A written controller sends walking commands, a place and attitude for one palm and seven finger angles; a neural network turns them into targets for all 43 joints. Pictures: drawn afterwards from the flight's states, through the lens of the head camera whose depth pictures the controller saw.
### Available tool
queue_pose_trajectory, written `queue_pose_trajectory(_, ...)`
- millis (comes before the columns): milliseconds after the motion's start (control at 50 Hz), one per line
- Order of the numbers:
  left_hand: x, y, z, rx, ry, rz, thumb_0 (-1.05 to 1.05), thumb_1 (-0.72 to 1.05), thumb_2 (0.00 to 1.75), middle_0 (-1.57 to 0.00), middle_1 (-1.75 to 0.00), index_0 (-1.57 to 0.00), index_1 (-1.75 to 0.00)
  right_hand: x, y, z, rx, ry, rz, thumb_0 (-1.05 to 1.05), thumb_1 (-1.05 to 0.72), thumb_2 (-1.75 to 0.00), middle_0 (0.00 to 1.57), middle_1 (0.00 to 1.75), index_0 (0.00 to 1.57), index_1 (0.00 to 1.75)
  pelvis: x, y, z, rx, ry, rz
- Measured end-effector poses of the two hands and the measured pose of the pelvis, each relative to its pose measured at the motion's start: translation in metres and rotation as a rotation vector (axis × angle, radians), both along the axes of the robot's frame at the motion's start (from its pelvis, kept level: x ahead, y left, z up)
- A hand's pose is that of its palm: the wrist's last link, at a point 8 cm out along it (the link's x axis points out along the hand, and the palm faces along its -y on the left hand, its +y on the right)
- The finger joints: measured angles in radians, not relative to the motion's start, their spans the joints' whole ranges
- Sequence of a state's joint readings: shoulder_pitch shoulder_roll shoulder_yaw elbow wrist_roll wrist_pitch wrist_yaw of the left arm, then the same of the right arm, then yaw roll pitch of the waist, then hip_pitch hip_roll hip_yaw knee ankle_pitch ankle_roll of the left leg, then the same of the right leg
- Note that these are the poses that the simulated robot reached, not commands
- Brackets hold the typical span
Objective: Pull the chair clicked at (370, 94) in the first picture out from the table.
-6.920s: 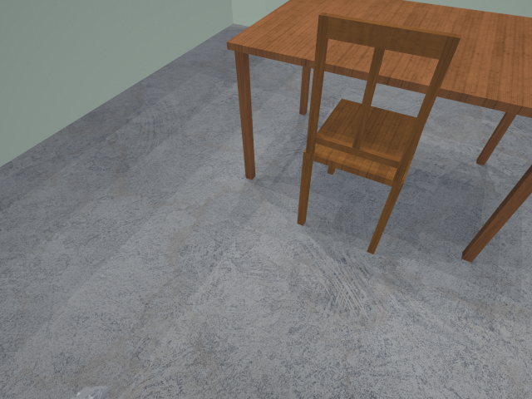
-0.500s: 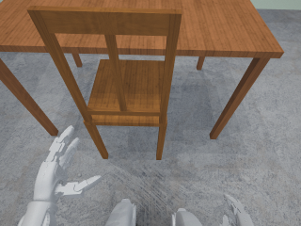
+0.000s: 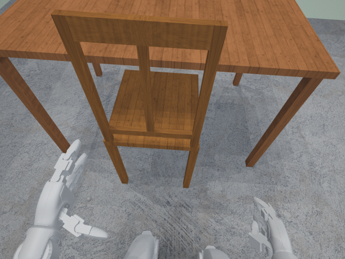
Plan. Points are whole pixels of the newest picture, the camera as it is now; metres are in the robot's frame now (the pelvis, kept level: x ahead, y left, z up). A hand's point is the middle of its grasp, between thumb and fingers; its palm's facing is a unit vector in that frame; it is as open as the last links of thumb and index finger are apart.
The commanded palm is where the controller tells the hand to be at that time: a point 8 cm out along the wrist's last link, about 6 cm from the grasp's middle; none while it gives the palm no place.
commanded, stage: raise the hand toward the chair's back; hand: left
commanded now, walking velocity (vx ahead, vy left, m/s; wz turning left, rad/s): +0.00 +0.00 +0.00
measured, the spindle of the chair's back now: (147, 96) +0.54 +0.12 +0.02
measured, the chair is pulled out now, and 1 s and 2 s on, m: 0.00 0.00 0.00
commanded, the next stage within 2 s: aim the fingers beside a spindle in 0.74 s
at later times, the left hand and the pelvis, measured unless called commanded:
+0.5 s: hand (92, 187) +0.25 +0.19 +0.05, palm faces -0.01 -1.00 -0.06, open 16.9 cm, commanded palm +0.23 +0.25 +0.05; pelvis +0.01 -0.01 +0.01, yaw +0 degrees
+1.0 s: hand (100, 185) +0.26 +0.17 +0.05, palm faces -0.01 -1.00 -0.04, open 17.0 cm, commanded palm +0.25 +0.23 +0.05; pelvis +0.01 -0.02 +0.00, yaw +0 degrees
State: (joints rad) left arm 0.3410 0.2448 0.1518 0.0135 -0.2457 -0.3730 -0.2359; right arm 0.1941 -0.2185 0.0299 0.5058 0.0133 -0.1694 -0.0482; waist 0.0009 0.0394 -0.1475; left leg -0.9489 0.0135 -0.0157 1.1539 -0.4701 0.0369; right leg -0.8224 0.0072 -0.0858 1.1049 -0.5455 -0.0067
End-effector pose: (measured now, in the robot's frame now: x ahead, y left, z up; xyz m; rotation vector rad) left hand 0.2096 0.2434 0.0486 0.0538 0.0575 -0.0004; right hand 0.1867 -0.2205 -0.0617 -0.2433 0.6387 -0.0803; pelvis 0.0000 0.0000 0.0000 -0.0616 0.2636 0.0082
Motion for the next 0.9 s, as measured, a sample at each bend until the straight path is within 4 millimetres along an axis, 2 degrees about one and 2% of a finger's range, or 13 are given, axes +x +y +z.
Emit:
queue_pose_trajectory(120,0.006,0.005,0.003,0.008,0.000,0.002,-0.01,-0.49,0.31,-0.07,-0.09,-0.06,-0.08,-0.008,-0.003,-0.005,0.004,0.036,-0.009,0.01,-0.90,-0.90,0.21,0.30,0.20,0.30,0.002,-0.002,0.002,0.002,-0.001,0.001)
queue_pose_trajectory(400,0.021,0.003,0.005,0.000,0.010,-0.002,-0.01,-0.50,0.30,-0.07,-0.08,-0.06,-0.08,-0.033,-0.038,-0.005,-0.037,0.094,-0.091,0.01,-0.90,-0.90,0.21,0.30,0.20,0.30,0.007,-0.010,0.007,0.013,0.000,-0.006)
queue_pose_trajectory(540,0.022,-0.004,0.005,0.006,0.002,-0.001,-0.01,-0.50,0.30,-0.07,-0.08,-0.06,-0.08,-0.031,-0.044,-0.004,-0.036,0.082,-0.100,0.01,-0.90,-0.90,0.21,0.30,0.20,0.30,0.009,-0.013,0.008,0.018,0.000,-0.009)
queue_pose_trajectory(900,0.022,-0.009,0.007,0.003,-0.011,0.004,-0.01,-0.50,0.30,-0.07,-0.08,-0.06,-0.08,-0.015,-0.036,-0.007,0.000,0.056,-0.066,0.01,-0.90,-0.90,0.21,0.30,0.20,0.30,0.010,-0.018,0.008,0.023,-0.002,-0.004)
